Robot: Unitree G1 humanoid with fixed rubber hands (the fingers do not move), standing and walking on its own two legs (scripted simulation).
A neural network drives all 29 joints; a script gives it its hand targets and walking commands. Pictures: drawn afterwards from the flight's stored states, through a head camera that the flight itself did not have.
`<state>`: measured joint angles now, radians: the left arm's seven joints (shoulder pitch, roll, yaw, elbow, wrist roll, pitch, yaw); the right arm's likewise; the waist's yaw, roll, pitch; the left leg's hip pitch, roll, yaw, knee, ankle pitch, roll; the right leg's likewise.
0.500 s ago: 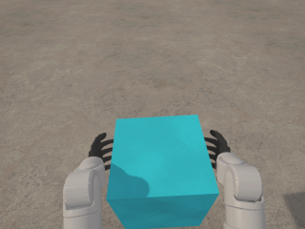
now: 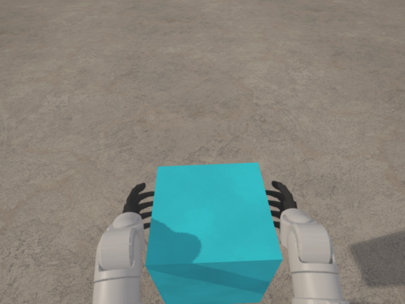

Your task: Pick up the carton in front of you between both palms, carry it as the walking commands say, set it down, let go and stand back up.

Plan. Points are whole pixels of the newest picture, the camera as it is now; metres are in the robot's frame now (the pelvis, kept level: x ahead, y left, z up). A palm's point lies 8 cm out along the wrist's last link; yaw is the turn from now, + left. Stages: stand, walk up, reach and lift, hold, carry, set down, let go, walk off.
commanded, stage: carry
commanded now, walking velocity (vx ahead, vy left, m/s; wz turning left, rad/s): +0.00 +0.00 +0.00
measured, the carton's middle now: (210, 237) +0.27 +0.00 -0.03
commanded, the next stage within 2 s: hold in 1.30 s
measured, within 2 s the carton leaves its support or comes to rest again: neither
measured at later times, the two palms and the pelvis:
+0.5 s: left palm (138, 233) +0.25 +0.13 +0.05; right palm (296, 227) +0.25 -0.17 +0.05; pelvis -0.05 -0.02 +0.00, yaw +0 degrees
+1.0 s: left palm (144, 241) +0.23 +0.12 +0.05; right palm (305, 236) +0.23 -0.18 +0.04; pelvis -0.06 -0.03 +0.00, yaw +0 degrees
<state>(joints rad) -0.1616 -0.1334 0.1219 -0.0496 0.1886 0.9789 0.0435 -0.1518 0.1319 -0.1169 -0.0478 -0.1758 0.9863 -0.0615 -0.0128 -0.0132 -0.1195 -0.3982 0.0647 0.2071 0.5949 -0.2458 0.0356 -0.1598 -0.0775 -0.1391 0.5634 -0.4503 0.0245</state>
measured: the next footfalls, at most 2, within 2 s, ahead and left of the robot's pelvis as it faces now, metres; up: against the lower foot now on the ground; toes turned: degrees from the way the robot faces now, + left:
none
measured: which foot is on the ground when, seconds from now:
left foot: down 0.00-1.00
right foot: down 0.00-1.00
